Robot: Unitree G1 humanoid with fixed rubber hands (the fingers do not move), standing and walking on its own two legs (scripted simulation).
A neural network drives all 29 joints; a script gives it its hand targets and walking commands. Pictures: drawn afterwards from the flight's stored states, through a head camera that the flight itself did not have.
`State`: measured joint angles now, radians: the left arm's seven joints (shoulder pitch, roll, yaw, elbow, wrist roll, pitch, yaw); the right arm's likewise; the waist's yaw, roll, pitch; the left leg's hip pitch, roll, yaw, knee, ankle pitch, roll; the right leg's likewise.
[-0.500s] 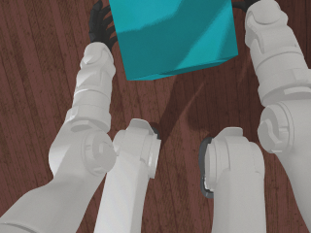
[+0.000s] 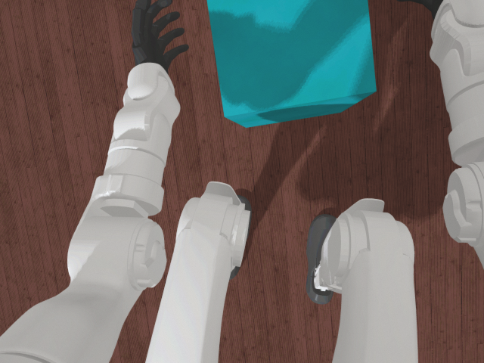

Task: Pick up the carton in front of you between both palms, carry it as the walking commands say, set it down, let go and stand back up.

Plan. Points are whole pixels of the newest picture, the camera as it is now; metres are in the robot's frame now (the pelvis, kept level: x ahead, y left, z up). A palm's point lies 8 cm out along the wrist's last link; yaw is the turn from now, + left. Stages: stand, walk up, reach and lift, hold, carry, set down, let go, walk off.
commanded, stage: set down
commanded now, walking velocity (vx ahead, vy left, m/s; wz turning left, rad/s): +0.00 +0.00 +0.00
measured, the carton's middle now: (287, 57) +0.55 +0.01 -0.28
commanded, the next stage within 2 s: let go in 0.76 s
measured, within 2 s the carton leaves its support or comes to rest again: neither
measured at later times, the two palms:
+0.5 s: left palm (63, 14) +0.49 +0.20 +0.03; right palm out of the picture +0.58 -0.19 +0.03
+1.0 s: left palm out of the picture +0.46 +0.19 +0.16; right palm out of the picture +0.53 -0.21 +0.15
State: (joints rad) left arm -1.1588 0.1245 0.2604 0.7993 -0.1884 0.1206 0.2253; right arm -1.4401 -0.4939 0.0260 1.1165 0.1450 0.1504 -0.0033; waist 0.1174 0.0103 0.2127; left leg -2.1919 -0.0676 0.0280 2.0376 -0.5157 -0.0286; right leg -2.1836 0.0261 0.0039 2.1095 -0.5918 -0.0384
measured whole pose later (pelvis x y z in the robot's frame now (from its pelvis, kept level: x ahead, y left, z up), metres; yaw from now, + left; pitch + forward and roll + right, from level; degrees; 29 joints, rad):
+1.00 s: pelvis +0.06 -0.01 +0.26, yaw -3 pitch +42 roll +1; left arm -0.65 0.07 0.30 0.60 0.05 0.11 0.03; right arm -0.91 -0.27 -0.24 0.86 -0.12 0.14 0.00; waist 0.10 -0.02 -0.12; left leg -1.45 -0.03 -0.03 1.01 -0.30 -0.02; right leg -1.45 0.07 0.04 1.05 -0.34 -0.02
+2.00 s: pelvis +0.13 +0.00 +0.37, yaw -3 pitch -5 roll +0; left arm 0.21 0.21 0.03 0.40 0.02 0.18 -0.05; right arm 0.23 -0.22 -0.04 0.44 0.01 0.11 0.06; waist 0.00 0.00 0.09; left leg -0.11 -0.03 -0.05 0.47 -0.27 0.01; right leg -0.08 0.04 0.04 0.46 -0.29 -0.02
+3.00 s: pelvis +0.14 +0.02 +0.37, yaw -4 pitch -2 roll +0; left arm 0.15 0.36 0.02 0.88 0.03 0.00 0.03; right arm 0.15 -0.35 -0.02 0.89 -0.02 -0.01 -0.02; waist 0.00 -0.03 0.02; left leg -0.13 -0.05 -0.02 0.42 -0.26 0.04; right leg -0.10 0.02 0.06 0.40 -0.27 0.01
